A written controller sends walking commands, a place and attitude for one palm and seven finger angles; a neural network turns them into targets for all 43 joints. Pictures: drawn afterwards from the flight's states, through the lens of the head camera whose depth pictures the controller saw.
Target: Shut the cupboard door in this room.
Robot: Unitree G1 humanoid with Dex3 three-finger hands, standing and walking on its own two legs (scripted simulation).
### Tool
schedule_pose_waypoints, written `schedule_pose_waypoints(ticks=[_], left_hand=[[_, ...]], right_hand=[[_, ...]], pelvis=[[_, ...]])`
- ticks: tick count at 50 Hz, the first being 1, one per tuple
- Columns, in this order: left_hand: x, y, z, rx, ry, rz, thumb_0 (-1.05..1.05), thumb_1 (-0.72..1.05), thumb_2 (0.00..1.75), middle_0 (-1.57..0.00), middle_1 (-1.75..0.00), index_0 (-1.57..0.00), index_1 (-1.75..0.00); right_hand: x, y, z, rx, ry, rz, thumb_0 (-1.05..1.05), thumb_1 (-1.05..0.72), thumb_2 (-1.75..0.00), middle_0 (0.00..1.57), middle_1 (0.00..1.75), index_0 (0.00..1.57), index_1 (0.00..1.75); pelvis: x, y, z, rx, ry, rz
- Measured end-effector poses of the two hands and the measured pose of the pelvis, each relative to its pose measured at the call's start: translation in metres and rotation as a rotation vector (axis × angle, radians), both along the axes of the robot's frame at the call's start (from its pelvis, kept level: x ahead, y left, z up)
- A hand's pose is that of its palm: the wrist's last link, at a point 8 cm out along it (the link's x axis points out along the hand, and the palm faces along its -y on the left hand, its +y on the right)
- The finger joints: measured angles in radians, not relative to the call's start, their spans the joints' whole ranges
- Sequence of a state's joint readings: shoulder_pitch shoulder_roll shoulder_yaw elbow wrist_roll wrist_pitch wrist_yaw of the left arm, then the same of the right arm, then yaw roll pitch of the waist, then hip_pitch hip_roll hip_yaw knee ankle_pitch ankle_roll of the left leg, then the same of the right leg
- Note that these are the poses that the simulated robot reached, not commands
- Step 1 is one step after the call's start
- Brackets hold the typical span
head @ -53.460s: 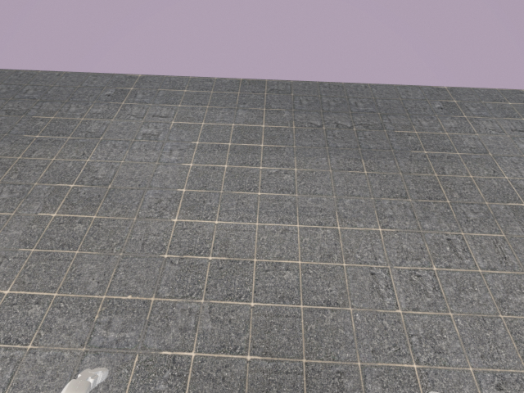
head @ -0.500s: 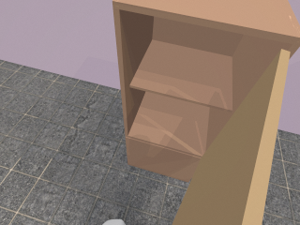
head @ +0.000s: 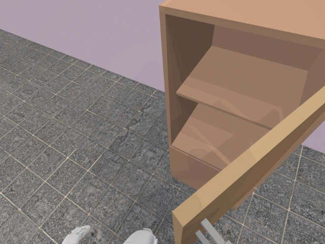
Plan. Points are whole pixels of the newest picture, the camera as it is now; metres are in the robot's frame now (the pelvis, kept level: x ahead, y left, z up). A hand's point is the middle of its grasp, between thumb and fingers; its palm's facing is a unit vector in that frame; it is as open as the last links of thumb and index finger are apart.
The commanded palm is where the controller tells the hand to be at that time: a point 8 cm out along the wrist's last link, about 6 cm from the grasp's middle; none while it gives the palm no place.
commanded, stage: walk around to get in front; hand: left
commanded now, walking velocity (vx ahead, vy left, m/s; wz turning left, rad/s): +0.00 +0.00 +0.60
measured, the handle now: (212, 242) +0.13 -0.08 +0.08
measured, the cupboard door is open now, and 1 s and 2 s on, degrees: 67 21 0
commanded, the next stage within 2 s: none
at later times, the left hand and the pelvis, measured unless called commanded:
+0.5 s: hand out of the picture -0.08 +0.23 -0.19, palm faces +0.36 -0.91 -0.20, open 7.4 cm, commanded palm none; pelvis +0.04 +0.05 -0.01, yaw +18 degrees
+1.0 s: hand (59, 184) +0.30 +0.36 -0.14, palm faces +0.41 -0.89 -0.19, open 7.4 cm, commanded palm none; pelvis +0.20 +0.13 -0.01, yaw +30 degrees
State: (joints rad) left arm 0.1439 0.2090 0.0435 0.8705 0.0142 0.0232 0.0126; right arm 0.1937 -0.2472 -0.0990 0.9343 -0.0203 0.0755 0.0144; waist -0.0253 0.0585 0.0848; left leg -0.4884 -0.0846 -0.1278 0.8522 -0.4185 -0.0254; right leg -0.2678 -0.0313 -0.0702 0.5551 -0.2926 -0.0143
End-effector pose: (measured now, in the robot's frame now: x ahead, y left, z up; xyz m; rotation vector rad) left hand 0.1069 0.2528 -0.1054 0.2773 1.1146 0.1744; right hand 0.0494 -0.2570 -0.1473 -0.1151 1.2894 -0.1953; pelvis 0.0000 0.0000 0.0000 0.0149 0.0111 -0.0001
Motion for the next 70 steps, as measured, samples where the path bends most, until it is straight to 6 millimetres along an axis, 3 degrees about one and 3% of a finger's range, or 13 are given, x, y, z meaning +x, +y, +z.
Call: schedule_pose_waypoints(ticks=[6,11,15,19,24,28,39,46,50,53,58,64,70], left_hand=[[-0.045,-0.008,0.004,-0.004,0.060,0.110,0.01,0.90,0.89,-0.20,-0.30,-0.20,-0.30],[-0.082,-0.012,-0.005,-0.041,0.094,0.214,0.01,0.90,0.89,-0.20,-0.30,-0.21,-0.30],[-0.122,-0.010,-0.015,-0.075,0.153,0.308,0.00,0.90,0.89,-0.20,-0.30,-0.21,-0.30],[-0.167,-0.002,-0.027,-0.112,0.242,0.407,0.00,0.90,0.89,-0.20,-0.30,-0.21,-0.30],[-0.205,0.018,-0.052,-0.173,0.369,0.480,0.01,0.90,0.89,-0.20,-0.30,-0.20,-0.30],[-0.177,0.043,-0.049,-0.188,0.366,0.470,0.01,0.91,0.90,-0.20,-0.30,-0.20,-0.30],[0.007,0.117,-0.023,-0.134,-0.031,0.391,0.01,0.91,0.90,-0.19,-0.30,-0.20,-0.30],[0.115,0.138,-0.009,-0.104,-0.165,0.347,0.01,0.91,0.90,-0.19,-0.30,-0.20,-0.30],[0.161,0.146,-0.005,-0.075,-0.243,0.370,0.01,0.91,0.90,-0.20,-0.30,-0.20,-0.30],[0.159,0.148,-0.012,-0.048,-0.247,0.448,0.00,0.91,0.89,-0.20,-0.30,-0.20,-0.30],[0.110,0.132,-0.026,-0.082,-0.003,0.576,0.00,0.91,0.89,-0.20,-0.30,-0.20,-0.30],[0.064,0.094,-0.025,-0.176,0.269,0.693,0.01,0.91,0.90,-0.19,-0.30,-0.20,-0.30],[0.062,0.073,-0.015,-0.275,0.425,0.760,0.01,0.91,0.90,-0.19,-0.30,-0.20,-0.30]], right_hand=[[0.026,-0.012,0.010,0.004,-0.002,0.083,0.01,-0.91,-0.89,0.20,0.29,0.20,0.30],[0.054,-0.006,0.014,-0.016,0.032,0.194,0.01,-0.91,-0.90,0.20,0.29,0.20,0.30],[0.096,0.017,0.018,-0.023,0.008,0.303,0.01,-0.91,-0.90,0.20,0.29,0.20,0.30],[0.146,0.056,0.026,-0.040,-0.052,0.412,0.01,-0.91,-0.90,0.20,0.29,0.20,0.31],[0.158,0.072,0.030,-0.136,-0.040,0.453,0.00,-0.91,-0.89,0.20,0.29,0.19,0.33],[0.145,0.083,0.041,-0.156,-0.031,0.425,0.00,-0.91,-0.89,0.20,0.29,0.19,0.32],[0.112,0.134,0.035,-0.070,0.148,0.402,0.01,-0.91,-0.89,0.20,0.29,0.20,0.31],[0.123,0.156,0.016,-0.015,0.249,0.381,0.01,-0.91,-0.89,0.20,0.30,0.21,0.30],[0.153,0.163,-0.001,0.002,0.326,0.401,0.01,-0.91,-0.89,0.20,0.30,0.21,0.30],[0.201,0.168,-0.014,0.006,0.327,0.439,0.01,-0.91,-0.89,0.20,0.30,0.21,0.30],[0.315,0.198,-0.008,0.010,0.146,0.513,0.01,-0.91,-0.89,0.20,0.29,0.20,0.30],[0.374,0.220,0.004,-0.020,0.177,0.547,0.00,-0.91,-0.90,0.20,0.29,0.20,0.30],[0.428,0.257,0.008,-0.022,0.169,0.589,0.00,-0.91,-0.90,0.20,0.29,0.20,0.30]], pelvis=[[0.006,-0.011,0.009,0.023,-0.009,0.082],[0.011,-0.011,0.009,0.016,-0.006,0.164],[0.016,-0.003,0.007,0.002,0.002,0.221],[0.024,0.013,0.004,-0.014,0.011,0.272],[0.037,0.044,-0.010,-0.014,0.006,0.319],[0.050,0.065,-0.001,-0.035,0.004,0.339],[0.102,0.100,0.011,-0.043,0.013,0.432],[0.157,0.119,0.000,-0.016,0.011,0.498],[0.202,0.131,-0.011,-0.001,-0.005,0.521],[0.234,0.137,-0.019,0.011,-0.027,0.545],[0.276,0.148,-0.007,-0.008,-0.032,0.561],[0.322,0.171,0.002,-0.021,-0.008,0.583],[0.362,0.205,0.005,-0.018,-0.001,0.595]])
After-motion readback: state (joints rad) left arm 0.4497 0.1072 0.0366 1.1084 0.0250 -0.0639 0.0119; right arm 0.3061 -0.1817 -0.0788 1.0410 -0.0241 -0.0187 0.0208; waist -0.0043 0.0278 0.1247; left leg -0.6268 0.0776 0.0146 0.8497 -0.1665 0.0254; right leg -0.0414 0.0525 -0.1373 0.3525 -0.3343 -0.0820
